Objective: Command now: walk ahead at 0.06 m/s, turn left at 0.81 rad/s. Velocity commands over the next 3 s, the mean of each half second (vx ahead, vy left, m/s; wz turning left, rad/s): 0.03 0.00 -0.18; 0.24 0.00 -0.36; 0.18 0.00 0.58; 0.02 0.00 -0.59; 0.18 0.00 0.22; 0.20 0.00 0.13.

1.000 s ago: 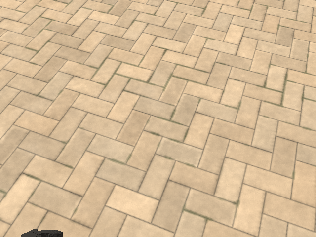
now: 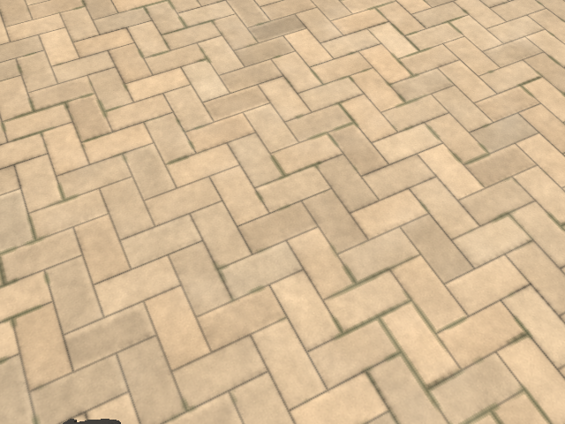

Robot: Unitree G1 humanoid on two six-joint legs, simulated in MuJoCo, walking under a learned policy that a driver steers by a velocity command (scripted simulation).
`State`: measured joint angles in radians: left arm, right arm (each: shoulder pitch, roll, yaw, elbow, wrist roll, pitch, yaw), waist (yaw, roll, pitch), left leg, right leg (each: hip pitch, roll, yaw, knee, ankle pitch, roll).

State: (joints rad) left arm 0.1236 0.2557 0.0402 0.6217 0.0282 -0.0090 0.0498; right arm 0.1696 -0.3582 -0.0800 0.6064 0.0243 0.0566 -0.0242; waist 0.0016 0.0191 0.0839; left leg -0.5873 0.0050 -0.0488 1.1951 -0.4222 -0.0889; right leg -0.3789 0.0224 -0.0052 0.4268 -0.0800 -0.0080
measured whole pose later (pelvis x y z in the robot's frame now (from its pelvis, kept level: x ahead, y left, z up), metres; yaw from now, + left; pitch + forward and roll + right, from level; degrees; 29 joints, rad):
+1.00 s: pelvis +0.08 -0.04 +0.02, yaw -22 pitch +2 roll +0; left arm 0.26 0.27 0.03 0.67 0.01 -0.07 0.00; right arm 0.27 -0.30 -0.08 0.74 0.02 -0.04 0.02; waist -0.01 0.00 -0.07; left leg -0.61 0.05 -0.04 0.85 -0.12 -0.02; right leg -0.10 0.01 -0.02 0.30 -0.24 -0.04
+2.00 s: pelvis +0.32 -0.07 +0.00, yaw -24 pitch +3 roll +1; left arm 0.19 0.33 0.08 0.62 -0.02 0.01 0.00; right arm 0.10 -0.33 -0.09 0.68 -0.01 0.01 -0.02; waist 0.00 0.03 0.08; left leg -0.50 -0.01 -0.03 1.10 -0.51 -0.05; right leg -0.32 0.04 0.05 0.52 -0.26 -0.05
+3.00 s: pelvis +0.69 -0.04 -0.02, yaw -10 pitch +1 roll -1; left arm 0.20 0.31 0.06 0.69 0.01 -0.08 -0.06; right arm 0.16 -0.30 -0.03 0.64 -0.01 0.00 -0.04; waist 0.03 0.00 0.07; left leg -0.28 -0.12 -0.05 1.21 -0.52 -0.03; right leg -0.51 0.12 -0.03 0.56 -0.09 -0.12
